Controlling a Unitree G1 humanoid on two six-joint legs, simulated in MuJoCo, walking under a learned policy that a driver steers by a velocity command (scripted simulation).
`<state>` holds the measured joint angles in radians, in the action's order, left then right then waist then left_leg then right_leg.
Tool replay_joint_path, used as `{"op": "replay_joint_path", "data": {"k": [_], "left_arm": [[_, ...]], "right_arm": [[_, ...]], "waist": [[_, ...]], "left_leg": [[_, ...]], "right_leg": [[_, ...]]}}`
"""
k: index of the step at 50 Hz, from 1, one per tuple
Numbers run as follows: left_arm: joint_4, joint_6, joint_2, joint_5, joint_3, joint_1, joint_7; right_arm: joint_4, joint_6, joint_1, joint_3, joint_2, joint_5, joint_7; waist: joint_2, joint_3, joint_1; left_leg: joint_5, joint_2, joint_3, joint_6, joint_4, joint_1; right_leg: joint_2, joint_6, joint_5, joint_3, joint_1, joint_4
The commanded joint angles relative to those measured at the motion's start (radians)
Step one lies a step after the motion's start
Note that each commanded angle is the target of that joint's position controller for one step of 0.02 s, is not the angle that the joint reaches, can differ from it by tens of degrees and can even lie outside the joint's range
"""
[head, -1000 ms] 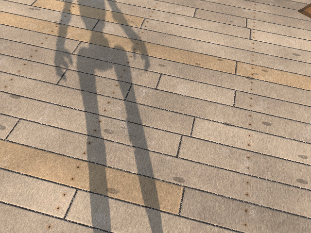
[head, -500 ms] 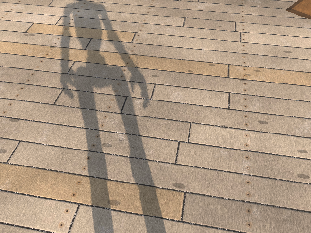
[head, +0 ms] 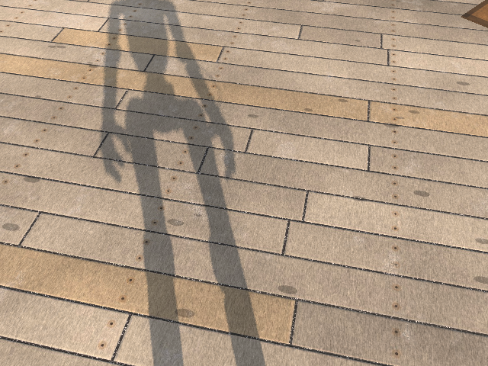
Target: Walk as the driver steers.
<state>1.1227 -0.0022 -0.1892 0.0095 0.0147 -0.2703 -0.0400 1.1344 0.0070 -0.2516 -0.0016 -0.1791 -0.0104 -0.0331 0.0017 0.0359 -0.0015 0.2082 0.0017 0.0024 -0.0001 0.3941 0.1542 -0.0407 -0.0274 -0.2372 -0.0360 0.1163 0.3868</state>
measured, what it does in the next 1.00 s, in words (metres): stands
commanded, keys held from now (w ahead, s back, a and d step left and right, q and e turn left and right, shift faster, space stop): no key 0.82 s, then w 0.18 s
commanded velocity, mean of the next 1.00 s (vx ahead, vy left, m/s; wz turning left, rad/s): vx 0.03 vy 0.00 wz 0.00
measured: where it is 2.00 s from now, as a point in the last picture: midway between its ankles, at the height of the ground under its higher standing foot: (263, 359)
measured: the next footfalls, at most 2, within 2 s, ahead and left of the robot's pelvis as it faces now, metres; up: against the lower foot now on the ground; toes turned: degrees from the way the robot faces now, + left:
left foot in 1.58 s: +0.41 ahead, +0.04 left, +0.00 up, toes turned +13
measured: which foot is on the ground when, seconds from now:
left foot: down 0.00-1.00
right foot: down 0.00-1.00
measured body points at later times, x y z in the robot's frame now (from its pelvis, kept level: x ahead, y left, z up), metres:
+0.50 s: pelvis +0.00 +0.01 +0.00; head +0.01 +0.01 +0.45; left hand -0.02 +0.23 -0.16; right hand -0.02 -0.21 -0.16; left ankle +0.00 +0.12 -0.74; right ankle -0.02 -0.10 -0.74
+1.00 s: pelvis +0.02 +0.01 -0.01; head +0.02 +0.01 +0.44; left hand -0.02 +0.23 -0.17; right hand -0.02 -0.21 -0.17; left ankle +0.00 +0.12 -0.74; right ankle -0.02 -0.10 -0.74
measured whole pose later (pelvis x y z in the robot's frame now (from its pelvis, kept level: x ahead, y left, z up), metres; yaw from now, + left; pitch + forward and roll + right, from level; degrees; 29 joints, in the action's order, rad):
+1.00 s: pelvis +0.02 +0.01 -0.01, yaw +0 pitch +0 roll +0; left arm 1.14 0.00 -0.14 0.02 -0.01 -0.38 -0.04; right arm 1.14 0.00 -0.36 0.01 -0.14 -0.02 -0.03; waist 0.00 -0.01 0.00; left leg 0.41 -0.03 -0.01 0.06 0.54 0.21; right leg -0.04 -0.06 -0.43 -0.05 0.17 0.53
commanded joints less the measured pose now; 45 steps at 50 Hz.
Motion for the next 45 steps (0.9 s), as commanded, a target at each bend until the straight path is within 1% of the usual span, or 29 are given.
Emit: {"op": "replay_joint_path", "data": {"k": [1, 17, 41, 42, 43, 44, 45], "left_arm": [[-0.004, 0.005, -0.087, 0.0, -0.013, -0.054, -0.004], [0.029, 0.006, -0.047, 0.0, -0.011, -0.09, -0.008], [0.04, 0.01, -0.015, 0.001, -0.014, -0.13, -0.01], [0.043, 0.009, -0.009, 0.002, -0.013, -0.139, -0.01], [0.041, 0.007, -0.017, 0.004, -0.017, -0.141, -0.009], [0.035, 0.004, -0.033, 0.005, -0.025, -0.143, -0.008], [0.025, -0.001, -0.041, 0.008, -0.03, -0.141, -0.005]], "right_arm": [[-0.002, -0.005, -0.054, 0.011, -0.086, 0.0, -0.004], [0.025, -0.008, -0.09, 0.007, -0.052, 0.0, -0.009], [0.029, -0.011, -0.126, 0.008, -0.026, 0.0, -0.012], [0.032, -0.011, -0.134, 0.007, -0.02, -0.001, -0.012], [0.03, -0.008, -0.134, 0.011, -0.03, -0.002, -0.011], [0.024, -0.004, -0.134, 0.019, -0.045, -0.003, -0.01], [0.014, 0.0, -0.134, 0.025, -0.054, -0.005, -0.007]], "waist": [[-0.007, 0.035, -0.002], [-0.004, 0.042, -0.001], [-0.002, 0.051, -0.002], [-0.003, 0.03, -0.001], [-0.004, 0.04, -0.001], [-0.004, 0.052, -0.001], [-0.003, 0.078, -0.001]], "left_leg": [[-0.098, 0.085, -0.083, 0.033, -0.057, -0.008], [-0.093, 0.081, -0.086, 0.037, -0.053, 0.009], [-0.094, 0.079, -0.087, 0.04, -0.049, 0.017], [-0.018, 0.071, -0.085, 0.042, -0.058, 0.009], [0.082, 0.056, -0.081, 0.047, -0.055, 0.02], [0.223, 0.038, -0.076, 0.061, -0.035, 0.042], [0.372, 0.028, -0.082, 0.079, -0.021, 0.08]], "right_leg": [[0.105, -0.026, 0.118, -0.09, 0.072, -0.073], [0.106, -0.022, 0.117, -0.082, 0.073, -0.063], [0.108, -0.018, 0.118, -0.077, 0.078, -0.055], [0.1, -0.02, 0.043, -0.074, 0.071, -0.065], [0.085, -0.027, -0.057, -0.07, 0.085, -0.062], [0.066, -0.042, -0.198, -0.065, 0.107, -0.043], [0.056, -0.06, -0.347, -0.071, 0.146, -0.026]]}}
Velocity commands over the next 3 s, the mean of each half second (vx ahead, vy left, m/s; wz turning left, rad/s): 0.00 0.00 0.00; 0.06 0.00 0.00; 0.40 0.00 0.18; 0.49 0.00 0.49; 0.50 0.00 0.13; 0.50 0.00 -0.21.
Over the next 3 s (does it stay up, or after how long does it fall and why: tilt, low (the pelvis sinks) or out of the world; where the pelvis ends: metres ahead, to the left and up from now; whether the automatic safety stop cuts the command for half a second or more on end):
stays up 0.98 0.23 0.00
